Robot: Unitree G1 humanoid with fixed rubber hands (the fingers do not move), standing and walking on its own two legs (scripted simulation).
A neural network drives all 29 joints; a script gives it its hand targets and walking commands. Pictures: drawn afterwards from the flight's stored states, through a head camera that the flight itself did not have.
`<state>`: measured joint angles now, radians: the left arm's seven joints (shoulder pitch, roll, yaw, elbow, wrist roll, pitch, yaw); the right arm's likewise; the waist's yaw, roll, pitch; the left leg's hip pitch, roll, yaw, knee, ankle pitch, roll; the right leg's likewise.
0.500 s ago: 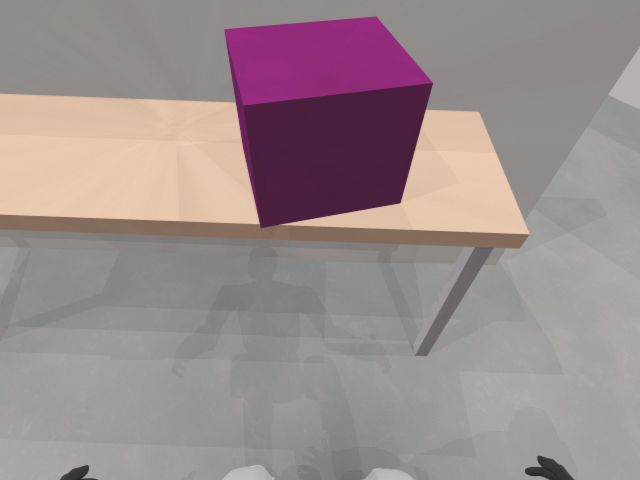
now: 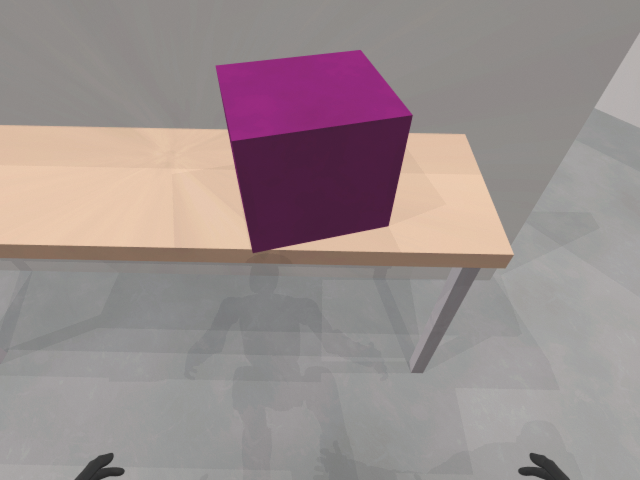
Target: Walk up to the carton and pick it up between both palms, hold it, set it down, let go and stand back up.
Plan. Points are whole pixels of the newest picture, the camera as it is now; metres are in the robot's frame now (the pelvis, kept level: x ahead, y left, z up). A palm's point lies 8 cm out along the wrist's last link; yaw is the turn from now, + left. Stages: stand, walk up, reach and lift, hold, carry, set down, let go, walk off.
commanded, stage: walk up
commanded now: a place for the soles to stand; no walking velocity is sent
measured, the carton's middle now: (307, 150) +0.69 +0.03 +0.02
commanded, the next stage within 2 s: none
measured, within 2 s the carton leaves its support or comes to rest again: neither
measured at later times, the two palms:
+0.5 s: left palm out of the picture +0.10 +0.32 -0.10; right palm out of the picture +0.08 -0.32 -0.10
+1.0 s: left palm (84, 393) +0.26 +0.34 -0.09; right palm (562, 474) +0.16 -0.32 -0.12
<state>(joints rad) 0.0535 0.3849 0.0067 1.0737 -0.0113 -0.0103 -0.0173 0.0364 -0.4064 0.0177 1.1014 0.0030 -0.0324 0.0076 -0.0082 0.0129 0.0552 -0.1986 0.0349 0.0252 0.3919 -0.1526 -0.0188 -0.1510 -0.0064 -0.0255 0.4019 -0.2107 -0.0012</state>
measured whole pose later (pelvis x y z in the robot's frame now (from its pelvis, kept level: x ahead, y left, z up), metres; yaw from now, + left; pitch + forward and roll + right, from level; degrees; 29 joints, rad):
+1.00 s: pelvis +0.14 +0.01 -0.02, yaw +0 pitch -4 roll +0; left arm 0.19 0.46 0.07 0.84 0.02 -0.05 -0.04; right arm 0.35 -0.46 -0.04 0.85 0.00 -0.04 0.02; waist -0.04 0.00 0.10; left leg -0.12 0.04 0.00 0.63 -0.43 -0.03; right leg -0.34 -0.03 -0.04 0.55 -0.13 -0.04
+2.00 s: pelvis +0.20 +0.00 +0.00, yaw +1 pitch -2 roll +0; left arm 0.05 0.38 0.01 1.10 -0.01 -0.01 -0.01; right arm 0.06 -0.40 0.01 1.11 -0.01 -0.02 0.01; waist 0.00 0.01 0.05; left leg -0.11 0.03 0.01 0.34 -0.19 -0.02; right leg -0.15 0.00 -0.02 0.34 -0.16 -0.01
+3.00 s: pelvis +0.21 +0.07 +0.00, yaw +1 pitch -2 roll +0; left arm 0.10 0.39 -0.01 1.08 0.00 -0.02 -0.01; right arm 0.04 -0.40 -0.01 1.06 -0.01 -0.03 0.00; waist 0.01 -0.01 0.04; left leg -0.08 -0.01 0.00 0.34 -0.22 0.01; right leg -0.11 0.01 0.04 0.35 -0.20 0.01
